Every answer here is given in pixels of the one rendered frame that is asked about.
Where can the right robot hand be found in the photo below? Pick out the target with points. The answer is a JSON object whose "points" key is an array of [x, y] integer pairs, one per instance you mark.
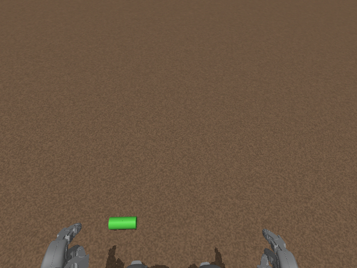
{"points": [[280, 257]]}

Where can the can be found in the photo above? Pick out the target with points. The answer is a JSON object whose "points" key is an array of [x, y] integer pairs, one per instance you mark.
{"points": [[122, 223]]}

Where can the left robot hand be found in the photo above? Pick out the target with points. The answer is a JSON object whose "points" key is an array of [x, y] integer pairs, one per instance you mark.
{"points": [[59, 256]]}

